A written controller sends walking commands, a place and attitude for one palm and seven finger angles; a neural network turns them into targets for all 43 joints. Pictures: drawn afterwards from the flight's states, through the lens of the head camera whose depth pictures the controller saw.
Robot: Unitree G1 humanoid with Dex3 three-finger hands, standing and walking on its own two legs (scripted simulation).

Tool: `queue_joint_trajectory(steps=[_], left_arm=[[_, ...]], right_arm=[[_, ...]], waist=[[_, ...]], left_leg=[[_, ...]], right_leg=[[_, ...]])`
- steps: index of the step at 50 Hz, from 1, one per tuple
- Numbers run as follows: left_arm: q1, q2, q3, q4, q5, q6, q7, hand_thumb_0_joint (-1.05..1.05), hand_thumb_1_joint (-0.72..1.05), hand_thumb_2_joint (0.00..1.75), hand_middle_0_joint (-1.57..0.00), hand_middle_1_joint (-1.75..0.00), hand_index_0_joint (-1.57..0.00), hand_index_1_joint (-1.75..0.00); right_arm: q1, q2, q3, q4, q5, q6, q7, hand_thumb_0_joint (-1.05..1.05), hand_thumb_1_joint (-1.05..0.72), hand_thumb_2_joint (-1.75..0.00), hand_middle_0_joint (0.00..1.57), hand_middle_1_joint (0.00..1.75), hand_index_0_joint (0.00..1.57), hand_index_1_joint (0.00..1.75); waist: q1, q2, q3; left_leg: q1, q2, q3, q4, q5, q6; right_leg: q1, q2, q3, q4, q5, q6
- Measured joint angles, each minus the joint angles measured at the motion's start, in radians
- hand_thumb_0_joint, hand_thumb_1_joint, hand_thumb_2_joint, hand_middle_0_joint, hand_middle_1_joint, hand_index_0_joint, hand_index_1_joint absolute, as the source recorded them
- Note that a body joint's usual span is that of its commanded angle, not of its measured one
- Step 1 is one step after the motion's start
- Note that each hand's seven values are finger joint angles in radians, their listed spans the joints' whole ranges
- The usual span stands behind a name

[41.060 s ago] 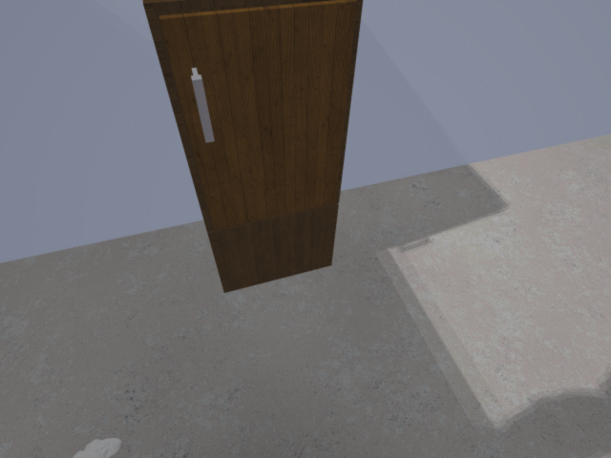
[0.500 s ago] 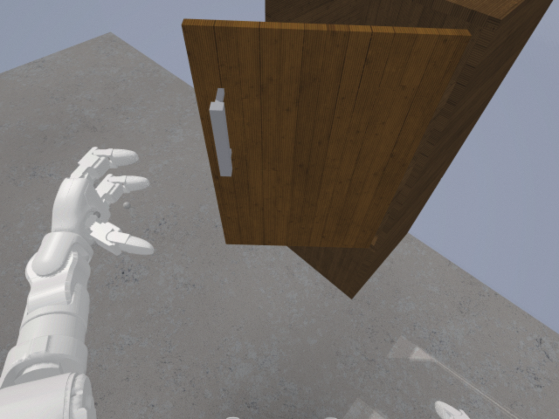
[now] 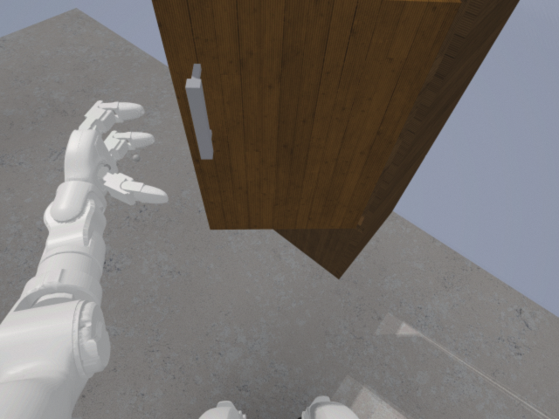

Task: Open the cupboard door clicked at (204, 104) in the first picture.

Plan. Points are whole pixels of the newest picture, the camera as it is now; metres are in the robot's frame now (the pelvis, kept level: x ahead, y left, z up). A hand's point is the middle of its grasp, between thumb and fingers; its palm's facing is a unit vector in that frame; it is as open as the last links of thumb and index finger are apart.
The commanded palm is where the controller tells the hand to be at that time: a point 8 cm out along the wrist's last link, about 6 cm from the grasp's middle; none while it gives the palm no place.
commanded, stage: move the hooked fingers beside the handle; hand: left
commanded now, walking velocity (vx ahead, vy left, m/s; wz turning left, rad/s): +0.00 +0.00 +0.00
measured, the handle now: (202, 114) +0.56 +0.11 +0.08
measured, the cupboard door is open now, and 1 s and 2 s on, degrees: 42 42 42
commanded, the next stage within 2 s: slide the fingers in behind the handle in 1.08 s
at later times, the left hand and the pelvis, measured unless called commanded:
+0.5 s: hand (161, 133) +0.52 +0.17 +0.08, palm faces +0.01 -1.00 -0.01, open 13.9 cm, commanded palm +0.48 +0.22 +0.08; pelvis +0.01 +0.00 -0.01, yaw -2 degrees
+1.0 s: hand (156, 138) +0.51 +0.18 +0.08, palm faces +0.01 -1.00 +0.00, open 14.0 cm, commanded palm +0.48 +0.22 +0.08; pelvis +0.01 +0.00 -0.01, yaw -1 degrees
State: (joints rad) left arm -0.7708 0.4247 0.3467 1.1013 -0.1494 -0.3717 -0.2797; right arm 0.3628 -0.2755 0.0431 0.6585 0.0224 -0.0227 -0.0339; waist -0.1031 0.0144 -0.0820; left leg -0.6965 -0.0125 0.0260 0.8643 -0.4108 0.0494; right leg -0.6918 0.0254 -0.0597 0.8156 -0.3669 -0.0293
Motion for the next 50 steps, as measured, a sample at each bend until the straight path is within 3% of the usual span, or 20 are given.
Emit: queue_joint_trajectory(steps=[11, 17, 28, 36, 50], left_arm=[[-0.141, 0.046, 0.039, 0.107, 0.05, -0.008, 0.046, -0.02, -0.5, 0.3, -0.3, -1.2, -0.3, -1.2], [-0.174, 0.066, 0.067, 0.122, 0.067, -0.006, 0.063, -0.02, -0.5, 0.31, -0.3, -1.2, -0.3, -1.2], [-0.079, 0.05, 0.077, 0.055, 0.049, -0.004, 0.045, -0.01, -0.49, 0.31, -0.3, -1.2, -0.3, -1.2], [-0.084, 0.025, 0.029, 0.06, 0.042, -0.013, 0.048, -0.02, -0.5, 0.3, -0.3, -1.2, -0.3, -1.2], [-0.109, 0.032, 0.033, 0.071, 0.05, -0.01, 0.052, -0.02, -0.5, 0.3, -0.3, -1.2, -0.3, -1.2]], right_arm=[[0.047, -0.011, -0.004, -0.003, -0.023, 0.029, 0.017, 0.0, -0.91, -0.9, 0.2, 0.3, 0.21, 0.3], [0.077, -0.009, -0.004, -0.011, -0.033, 0.05, 0.026, 0.0, -0.91, -0.9, 0.2, 0.3, 0.21, 0.3], [0.097, 0.004, -0.007, -0.036, -0.024, 0.086, 0.033, 0.0, -0.91, -0.9, 0.2, 0.3, 0.21, 0.3], [0.047, 0.004, -0.011, -0.03, -0.019, 0.073, 0.03, 0.0, -0.91, -0.9, 0.2, 0.3, 0.21, 0.3], [0.019, 0.002, -0.006, -0.052, -0.02, 0.068, 0.03, 0.0, -0.91, -0.9, 0.2, 0.3, 0.21, 0.3]], waist=[[-0.053, 0.007, -0.004], [-0.071, 0.012, -0.006], [-0.05, 0.014, -0.014], [-0.033, 0.011, -0.017], [-0.039, 0.007, -0.015]], left_leg=[[-0.088, 0.011, 0.007, 0.043, -0.014, -0.002], [-0.111, 0.02, 0.012, 0.051, -0.021, -0.004], [-0.072, 0.029, 0.019, 0.024, -0.028, -0.007], [-0.065, 0.021, 0.0, 0.031, -0.031, -0.008], [-0.085, 0.018, 0.001, 0.05, -0.037, -0.004]], right_leg=[[-0.091, 0.01, 0.006, 0.04, -0.008, -0.003], [-0.116, 0.018, 0.011, 0.044, -0.009, -0.005], [-0.08, 0.029, 0.02, 0.016, -0.01, -0.008], [-0.063, 0.021, 0.002, 0.016, -0.019, -0.008], [-0.083, 0.018, 0.003, 0.035, -0.024, -0.004]])
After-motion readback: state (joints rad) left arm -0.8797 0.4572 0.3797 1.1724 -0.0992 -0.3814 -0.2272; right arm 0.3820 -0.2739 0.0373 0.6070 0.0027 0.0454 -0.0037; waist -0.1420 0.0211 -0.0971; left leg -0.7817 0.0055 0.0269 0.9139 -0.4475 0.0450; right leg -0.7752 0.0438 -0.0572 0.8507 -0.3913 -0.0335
